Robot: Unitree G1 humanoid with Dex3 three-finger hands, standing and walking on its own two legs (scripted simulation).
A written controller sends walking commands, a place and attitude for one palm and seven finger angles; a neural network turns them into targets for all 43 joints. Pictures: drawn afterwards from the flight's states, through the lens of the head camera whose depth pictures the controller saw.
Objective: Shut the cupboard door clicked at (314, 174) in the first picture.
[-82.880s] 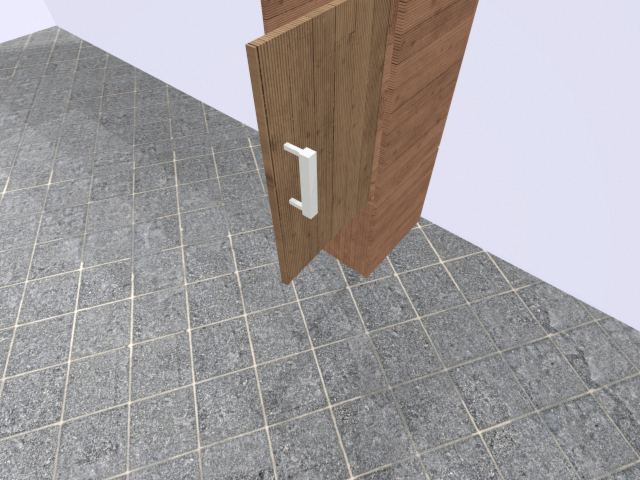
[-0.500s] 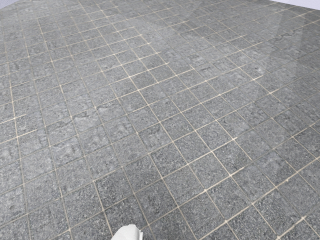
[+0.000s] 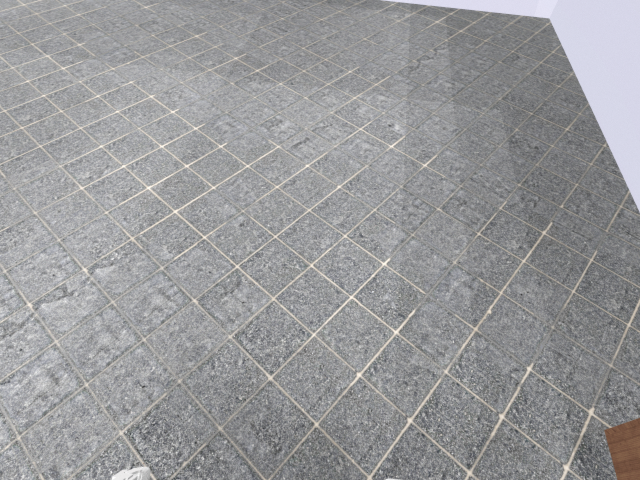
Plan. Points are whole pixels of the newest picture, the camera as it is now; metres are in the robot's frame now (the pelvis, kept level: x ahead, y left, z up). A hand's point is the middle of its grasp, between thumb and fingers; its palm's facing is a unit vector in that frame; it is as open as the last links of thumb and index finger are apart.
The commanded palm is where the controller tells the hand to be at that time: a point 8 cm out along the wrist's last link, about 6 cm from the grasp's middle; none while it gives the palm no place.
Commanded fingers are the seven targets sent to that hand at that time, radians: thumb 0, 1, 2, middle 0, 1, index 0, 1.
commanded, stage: turn to face it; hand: left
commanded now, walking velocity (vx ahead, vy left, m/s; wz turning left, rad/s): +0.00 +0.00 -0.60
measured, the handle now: out of the picture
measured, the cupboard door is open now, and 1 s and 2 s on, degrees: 21 21 21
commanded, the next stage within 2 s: none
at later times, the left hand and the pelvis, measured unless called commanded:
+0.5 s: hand (198, 465) +0.16 +0.19 -0.19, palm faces -0.23 -0.95 -0.19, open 7.4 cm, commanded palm none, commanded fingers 0.00 0.90 0.90 -0.20 -0.30 -0.20 -0.30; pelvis +0.03 +0.01 -0.01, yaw -17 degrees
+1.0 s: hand (271, 412) +0.23 +0.09 -0.15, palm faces -0.54 -0.79 -0.29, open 7.4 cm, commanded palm none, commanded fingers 0.00 0.90 0.90 -0.20 -0.30 -0.20 -0.30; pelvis +0.03 -0.02 -0.01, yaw -35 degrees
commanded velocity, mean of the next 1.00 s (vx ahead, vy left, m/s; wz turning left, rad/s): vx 0.00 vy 0.00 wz -0.60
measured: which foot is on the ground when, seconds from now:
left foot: down 0.00-0.06, up 0.08-0.42, down 0.44-0.88, up 0.90-1.00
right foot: up 0.00-0.04, down 0.06-0.44, up 0.46-0.86, down 0.88-1.00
